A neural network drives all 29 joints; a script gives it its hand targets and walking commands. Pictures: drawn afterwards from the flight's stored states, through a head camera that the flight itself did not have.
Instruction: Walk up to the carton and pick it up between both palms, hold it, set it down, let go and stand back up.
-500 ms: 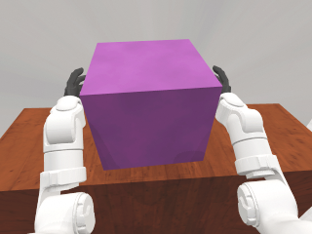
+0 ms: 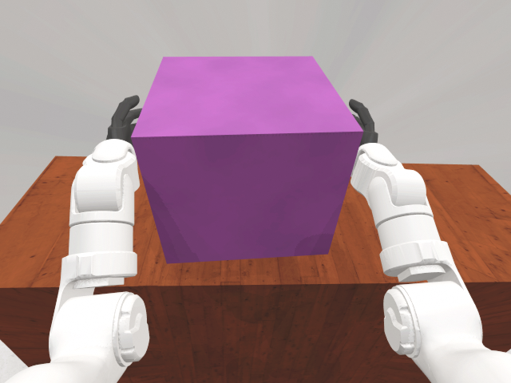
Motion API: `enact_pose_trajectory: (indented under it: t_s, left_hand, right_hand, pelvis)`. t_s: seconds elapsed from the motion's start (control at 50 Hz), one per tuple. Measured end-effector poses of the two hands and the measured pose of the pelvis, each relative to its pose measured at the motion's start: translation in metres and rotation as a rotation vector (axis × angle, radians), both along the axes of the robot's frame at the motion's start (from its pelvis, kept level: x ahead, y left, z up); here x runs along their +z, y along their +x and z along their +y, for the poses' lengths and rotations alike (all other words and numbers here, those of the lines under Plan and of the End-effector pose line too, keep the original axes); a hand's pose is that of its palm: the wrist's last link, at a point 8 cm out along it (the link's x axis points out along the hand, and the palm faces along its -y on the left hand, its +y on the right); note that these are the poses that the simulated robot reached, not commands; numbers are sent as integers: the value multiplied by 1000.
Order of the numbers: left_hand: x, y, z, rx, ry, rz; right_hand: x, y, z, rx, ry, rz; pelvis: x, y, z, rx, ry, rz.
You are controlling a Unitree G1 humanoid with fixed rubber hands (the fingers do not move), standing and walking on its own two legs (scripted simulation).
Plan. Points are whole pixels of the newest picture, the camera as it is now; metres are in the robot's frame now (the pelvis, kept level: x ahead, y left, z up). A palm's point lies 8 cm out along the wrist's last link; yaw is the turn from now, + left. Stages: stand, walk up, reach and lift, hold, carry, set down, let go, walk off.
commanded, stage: hold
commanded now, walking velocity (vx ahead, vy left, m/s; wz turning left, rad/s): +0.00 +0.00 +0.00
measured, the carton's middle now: (244, 153) +0.42 +0.01 +0.20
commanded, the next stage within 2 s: none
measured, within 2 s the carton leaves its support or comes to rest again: neither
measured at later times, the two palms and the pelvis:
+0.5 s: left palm (126, 153) +0.36 +0.17 +0.23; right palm (371, 155) +0.36 -0.18 +0.24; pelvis +0.02 +0.00 +0.00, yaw -2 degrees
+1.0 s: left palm (128, 141) +0.38 +0.18 +0.24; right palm (363, 148) +0.38 -0.17 +0.24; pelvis +0.01 +0.00 +0.00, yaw +0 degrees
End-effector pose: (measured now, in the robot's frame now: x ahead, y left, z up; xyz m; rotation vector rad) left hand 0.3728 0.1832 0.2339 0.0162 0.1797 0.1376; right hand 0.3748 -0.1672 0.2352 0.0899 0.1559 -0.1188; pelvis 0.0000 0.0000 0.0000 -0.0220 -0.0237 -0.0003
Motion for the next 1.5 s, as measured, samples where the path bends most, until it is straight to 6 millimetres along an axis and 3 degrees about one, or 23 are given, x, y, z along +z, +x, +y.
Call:
enact_pose_trajectory:
  t_s: [0.32, 0.56, 0.82, 0.96, 1.22, 1.36, 1.5]
  left_hand:
    - [0, -3, -17, -32, -7, -37]
    - [-3, -16, -4, -13, -24, -15]
    - [1, 2, 2, -3, 3, 4]
    - [7, 12, -3, -8, 20, -25]
    - [-3, -11, -14, -40, -17, -36]
    - [3, -23, -11, -28, -26, -41]
    - [5, -18, -7, -13, -18, 4]
  right_hand:
    - [5, -14, -17, -32, -4, -35]
    - [1, -19, -4, -9, -7, -10]
    - [-5, 0, 2, -11, 47, 8]
    - [0, 8, -3, -9, 11, -21]
    - [2, -25, -14, -40, -15, -25]
    - [7, -33, -11, -34, 6, -31]
    - [4, -24, -7, -25, 33, 10]
  pelvis:
    - [0, 20, 2, -16, -6, -31]
    - [1, 13, 3, -22, 2, -66]
    - [0, -2, 3, -6, 5, 1]
    - [1, 4, 4, -2, -2, 33]
    - [0, 24, 4, -26, -8, -58]
    - [0, 16, 3, -24, -3, -92]
    - [0, -3, 3, -18, 9, -67]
